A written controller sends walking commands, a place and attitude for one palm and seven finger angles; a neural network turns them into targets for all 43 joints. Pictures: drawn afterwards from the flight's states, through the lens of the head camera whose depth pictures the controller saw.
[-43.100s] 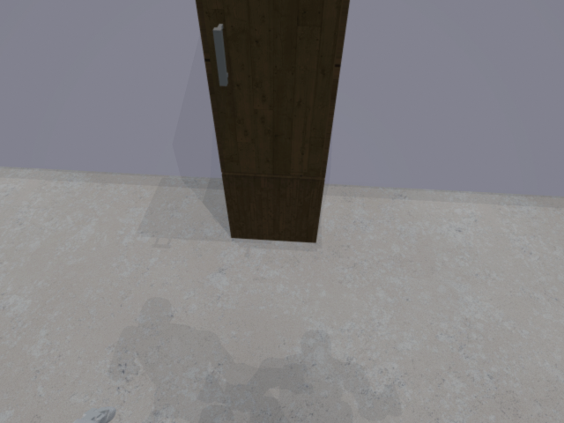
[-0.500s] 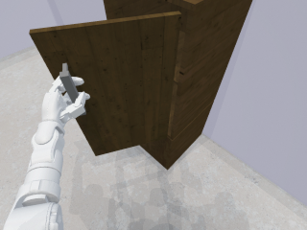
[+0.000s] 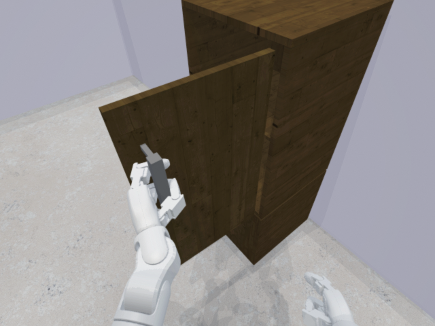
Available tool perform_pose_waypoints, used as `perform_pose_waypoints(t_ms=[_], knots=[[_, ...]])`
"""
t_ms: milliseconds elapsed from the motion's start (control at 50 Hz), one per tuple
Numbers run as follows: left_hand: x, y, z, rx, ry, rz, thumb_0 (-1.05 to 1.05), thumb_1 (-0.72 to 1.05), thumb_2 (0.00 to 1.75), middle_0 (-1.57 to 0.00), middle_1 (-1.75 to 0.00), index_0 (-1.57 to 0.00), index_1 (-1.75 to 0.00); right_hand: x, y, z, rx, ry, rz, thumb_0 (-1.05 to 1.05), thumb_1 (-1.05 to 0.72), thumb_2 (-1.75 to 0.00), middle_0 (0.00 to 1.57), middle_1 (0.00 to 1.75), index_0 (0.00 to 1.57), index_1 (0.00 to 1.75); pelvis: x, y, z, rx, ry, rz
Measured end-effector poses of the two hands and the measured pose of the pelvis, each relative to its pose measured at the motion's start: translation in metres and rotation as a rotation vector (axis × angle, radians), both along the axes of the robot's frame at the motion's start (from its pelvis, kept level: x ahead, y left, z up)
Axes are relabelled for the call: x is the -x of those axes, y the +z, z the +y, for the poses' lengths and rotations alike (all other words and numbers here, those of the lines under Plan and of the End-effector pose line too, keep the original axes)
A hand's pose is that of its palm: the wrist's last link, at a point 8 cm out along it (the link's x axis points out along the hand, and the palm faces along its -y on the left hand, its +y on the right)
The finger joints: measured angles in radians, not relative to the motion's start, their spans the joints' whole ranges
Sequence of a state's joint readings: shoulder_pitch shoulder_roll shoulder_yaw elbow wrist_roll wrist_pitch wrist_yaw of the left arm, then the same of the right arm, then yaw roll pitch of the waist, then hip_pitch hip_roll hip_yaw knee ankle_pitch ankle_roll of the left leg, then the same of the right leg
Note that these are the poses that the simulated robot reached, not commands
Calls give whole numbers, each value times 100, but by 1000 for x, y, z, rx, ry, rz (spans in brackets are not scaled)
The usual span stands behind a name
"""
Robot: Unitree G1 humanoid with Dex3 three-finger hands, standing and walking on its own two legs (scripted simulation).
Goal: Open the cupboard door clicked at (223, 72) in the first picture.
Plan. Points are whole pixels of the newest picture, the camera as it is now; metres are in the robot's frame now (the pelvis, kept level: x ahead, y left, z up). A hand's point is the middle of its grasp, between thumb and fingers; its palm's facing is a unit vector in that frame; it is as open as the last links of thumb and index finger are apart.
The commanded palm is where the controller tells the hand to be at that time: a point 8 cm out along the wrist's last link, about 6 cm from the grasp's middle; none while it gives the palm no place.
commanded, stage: pull the door open along its arc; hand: left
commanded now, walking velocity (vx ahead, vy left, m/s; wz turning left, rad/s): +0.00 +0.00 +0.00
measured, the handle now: (157, 180) +0.36 +0.13 +0.10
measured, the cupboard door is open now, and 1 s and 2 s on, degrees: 87 94 98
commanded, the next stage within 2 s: open thumb and fingers to let go in 0.22 s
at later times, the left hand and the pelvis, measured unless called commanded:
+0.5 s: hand (193, 208) +0.29 +0.06 +0.11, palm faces +0.38 -0.92 -0.02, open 6.4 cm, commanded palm +0.24 +0.10 +0.10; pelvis -0.01 -0.02 +0.00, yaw +3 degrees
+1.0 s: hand (192, 208) +0.29 +0.06 +0.11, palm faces +0.35 -0.94 -0.03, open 14.3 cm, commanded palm +0.25 +0.09 +0.10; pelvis -0.03 +0.01 +0.00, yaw +2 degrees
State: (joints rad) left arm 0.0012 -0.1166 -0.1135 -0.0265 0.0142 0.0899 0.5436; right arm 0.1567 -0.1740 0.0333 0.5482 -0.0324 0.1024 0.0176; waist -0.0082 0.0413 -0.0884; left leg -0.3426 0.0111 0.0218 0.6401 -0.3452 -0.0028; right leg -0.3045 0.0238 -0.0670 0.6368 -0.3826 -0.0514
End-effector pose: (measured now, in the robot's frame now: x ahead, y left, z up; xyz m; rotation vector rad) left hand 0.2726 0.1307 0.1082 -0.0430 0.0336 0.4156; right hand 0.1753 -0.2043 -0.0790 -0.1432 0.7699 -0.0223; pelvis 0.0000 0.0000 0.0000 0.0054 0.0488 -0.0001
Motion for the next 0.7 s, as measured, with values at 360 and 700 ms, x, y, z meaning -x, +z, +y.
perform_pose_waypoints(t_ms=[360, 700], knots=[[29, 1, -36, -66, -65, 0, 2, 67, 75, -32, -132, -33, -133, 13, -16, -29, 15, -10, 62, 1, -90, -90, 20, 30, 20, 30, 0, 0, -19, -6, 35, -47], [23, 0, -28, -65, -45, -5, 1, 13, 57, -36, -127, -36, -127, 2, -7, -4, 5, 35, 25, 1, -90, -90, 20, 30, 20, 30, 13, 1, -11, -3, 42, -46]])
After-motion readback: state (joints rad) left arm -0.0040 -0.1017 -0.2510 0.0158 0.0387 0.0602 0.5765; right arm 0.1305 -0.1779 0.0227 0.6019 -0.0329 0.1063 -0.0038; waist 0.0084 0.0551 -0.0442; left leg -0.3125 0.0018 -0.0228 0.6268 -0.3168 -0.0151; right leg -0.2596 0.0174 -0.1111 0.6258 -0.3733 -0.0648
